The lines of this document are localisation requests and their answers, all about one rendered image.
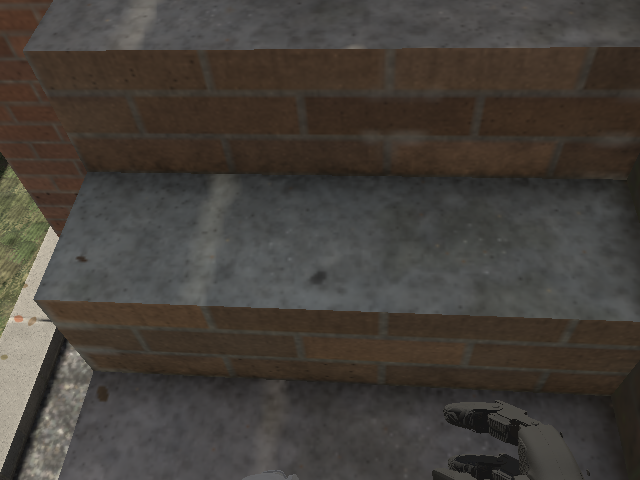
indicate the right robot hand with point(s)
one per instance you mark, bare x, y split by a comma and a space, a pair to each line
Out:
543, 454

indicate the robot left shin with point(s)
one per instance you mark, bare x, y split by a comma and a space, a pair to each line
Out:
271, 471

